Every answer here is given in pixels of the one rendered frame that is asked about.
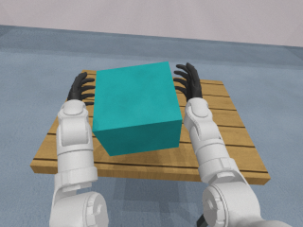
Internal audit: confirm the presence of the carton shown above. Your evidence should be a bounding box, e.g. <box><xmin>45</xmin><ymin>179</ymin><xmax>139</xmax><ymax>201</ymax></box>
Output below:
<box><xmin>92</xmin><ymin>61</ymin><xmax>183</xmax><ymax>156</ymax></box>

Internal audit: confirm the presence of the table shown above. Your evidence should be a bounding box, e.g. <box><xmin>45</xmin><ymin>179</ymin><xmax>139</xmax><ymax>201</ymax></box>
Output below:
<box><xmin>30</xmin><ymin>69</ymin><xmax>271</xmax><ymax>227</ymax></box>

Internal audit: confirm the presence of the robot left forearm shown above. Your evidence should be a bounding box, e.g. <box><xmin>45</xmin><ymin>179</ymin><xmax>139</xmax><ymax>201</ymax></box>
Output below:
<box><xmin>49</xmin><ymin>99</ymin><xmax>98</xmax><ymax>227</ymax></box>

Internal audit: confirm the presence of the robot left upper arm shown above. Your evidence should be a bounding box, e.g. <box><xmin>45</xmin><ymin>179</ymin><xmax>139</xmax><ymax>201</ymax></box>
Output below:
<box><xmin>50</xmin><ymin>191</ymin><xmax>109</xmax><ymax>227</ymax></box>

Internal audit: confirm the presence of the left robot hand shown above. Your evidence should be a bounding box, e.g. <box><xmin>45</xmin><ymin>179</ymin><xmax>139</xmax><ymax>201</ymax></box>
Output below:
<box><xmin>66</xmin><ymin>72</ymin><xmax>96</xmax><ymax>106</ymax></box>

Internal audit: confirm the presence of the robot right forearm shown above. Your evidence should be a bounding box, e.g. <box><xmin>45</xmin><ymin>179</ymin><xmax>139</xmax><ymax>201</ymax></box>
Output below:
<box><xmin>183</xmin><ymin>97</ymin><xmax>260</xmax><ymax>212</ymax></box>

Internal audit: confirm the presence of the right robot hand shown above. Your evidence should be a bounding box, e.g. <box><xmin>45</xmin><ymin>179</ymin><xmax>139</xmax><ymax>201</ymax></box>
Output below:
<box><xmin>173</xmin><ymin>62</ymin><xmax>203</xmax><ymax>102</ymax></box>

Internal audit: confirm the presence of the robot right upper arm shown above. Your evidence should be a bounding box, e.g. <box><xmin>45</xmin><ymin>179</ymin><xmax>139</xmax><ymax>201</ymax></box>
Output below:
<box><xmin>202</xmin><ymin>182</ymin><xmax>293</xmax><ymax>227</ymax></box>

